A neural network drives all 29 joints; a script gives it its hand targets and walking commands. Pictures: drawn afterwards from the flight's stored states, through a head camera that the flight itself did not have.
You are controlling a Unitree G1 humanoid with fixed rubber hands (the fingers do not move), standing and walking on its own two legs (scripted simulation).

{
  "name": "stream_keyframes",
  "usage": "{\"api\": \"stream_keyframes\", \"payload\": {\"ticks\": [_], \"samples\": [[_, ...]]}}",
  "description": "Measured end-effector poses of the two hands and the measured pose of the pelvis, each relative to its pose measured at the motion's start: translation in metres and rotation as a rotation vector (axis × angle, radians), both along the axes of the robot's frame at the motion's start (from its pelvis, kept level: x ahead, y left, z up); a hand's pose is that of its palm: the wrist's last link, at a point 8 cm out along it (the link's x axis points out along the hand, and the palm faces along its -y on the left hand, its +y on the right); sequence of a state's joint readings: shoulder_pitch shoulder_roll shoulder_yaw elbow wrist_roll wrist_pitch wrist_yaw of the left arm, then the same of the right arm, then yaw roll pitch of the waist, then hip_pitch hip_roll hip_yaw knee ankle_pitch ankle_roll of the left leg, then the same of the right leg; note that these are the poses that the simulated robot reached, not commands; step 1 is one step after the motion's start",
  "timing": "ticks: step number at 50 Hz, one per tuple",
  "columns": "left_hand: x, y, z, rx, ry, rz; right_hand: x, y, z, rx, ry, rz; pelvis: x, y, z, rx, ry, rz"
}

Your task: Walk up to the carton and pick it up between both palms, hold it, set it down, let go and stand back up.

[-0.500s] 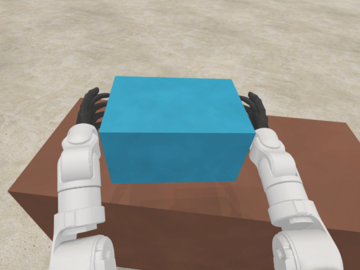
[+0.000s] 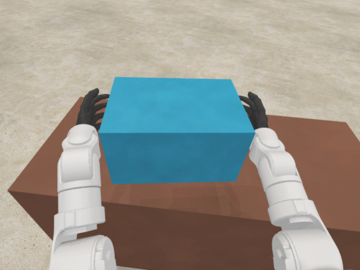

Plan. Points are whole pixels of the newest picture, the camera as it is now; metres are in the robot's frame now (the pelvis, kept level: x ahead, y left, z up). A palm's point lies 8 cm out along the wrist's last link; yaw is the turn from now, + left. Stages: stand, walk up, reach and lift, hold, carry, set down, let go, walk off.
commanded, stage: hold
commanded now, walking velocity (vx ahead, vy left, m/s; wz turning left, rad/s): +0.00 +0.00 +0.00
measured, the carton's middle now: (174, 128) +0.38 +0.01 +0.14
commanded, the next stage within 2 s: none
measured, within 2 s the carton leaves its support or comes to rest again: neither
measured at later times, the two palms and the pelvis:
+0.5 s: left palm (87, 128) +0.35 +0.19 +0.17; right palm (258, 130) +0.34 -0.18 +0.16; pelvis +0.00 +0.00 +0.00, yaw +0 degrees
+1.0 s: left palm (87, 127) +0.35 +0.19 +0.18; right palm (258, 131) +0.34 -0.18 +0.16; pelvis -0.01 +0.00 +0.00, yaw +0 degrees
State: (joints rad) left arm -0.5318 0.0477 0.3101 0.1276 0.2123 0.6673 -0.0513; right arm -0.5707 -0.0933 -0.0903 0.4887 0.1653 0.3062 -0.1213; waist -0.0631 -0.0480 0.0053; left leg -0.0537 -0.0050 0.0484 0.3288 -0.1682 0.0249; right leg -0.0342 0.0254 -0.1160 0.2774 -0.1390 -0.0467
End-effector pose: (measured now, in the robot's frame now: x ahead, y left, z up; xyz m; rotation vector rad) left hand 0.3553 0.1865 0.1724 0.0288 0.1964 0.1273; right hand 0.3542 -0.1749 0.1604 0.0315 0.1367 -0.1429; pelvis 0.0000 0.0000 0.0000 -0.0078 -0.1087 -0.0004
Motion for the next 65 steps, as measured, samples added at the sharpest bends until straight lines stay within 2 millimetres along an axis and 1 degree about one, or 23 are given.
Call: {"api": "stream_keyframes", "payload": {"ticks": [8,13,19,23,28,32,44,65], "samples": [[0.000,0.000,0.001,0.000,-0.007,-0.001,0.000,0.000,0.001,0.001,-0.007,0.001,0.000,0.000,0.000,0.000,0.006,-0.001],[0.003,-0.001,0.001,-0.003,0.007,0.000,0.002,-0.001,-0.001,0.004,0.007,-0.002,0.000,0.000,0.000,0.001,0.005,-0.002],[0.003,-0.003,0.004,0.003,-0.008,-0.004,0.001,-0.003,0.002,0.003,-0.010,-0.004,0.002,0.000,0.000,-0.001,0.003,-0.002],[-0.005,-0.001,0.005,-0.006,-0.032,-0.005,-0.007,-0.001,0.005,0.001,-0.033,-0.004,0.002,0.000,0.000,-0.002,-0.005,0.003],[-0.011,0.001,-0.003,-0.020,-0.008,-0.004,-0.014,0.001,-0.002,0.008,-0.010,-0.008,0.000,0.001,0.000,0.000,-0.011,0.001],[-0.014,0.002,-0.003,-0.017,-0.007,-0.005,-0.016,0.002,-0.005,0.013,-0.009,-0.009,-0.004,0.002,0.000,0.000,-0.004,-0.001],[-0.008,0.000,0.006,-0.009,-0.010,-0.004,-0.012,0.000,-0.001,0.006,-0.012,-0.008,-0.009,0.003,0.000,0.002,0.003,-0.006],[-0.007,0.000,-0.001,-0.008,-0.004,-0.004,-0.010,0.000,-0.004,0.008,-0.008,-0.008,-0.004,0.003,0.000,0.000,-0.003,-0.003]]}}
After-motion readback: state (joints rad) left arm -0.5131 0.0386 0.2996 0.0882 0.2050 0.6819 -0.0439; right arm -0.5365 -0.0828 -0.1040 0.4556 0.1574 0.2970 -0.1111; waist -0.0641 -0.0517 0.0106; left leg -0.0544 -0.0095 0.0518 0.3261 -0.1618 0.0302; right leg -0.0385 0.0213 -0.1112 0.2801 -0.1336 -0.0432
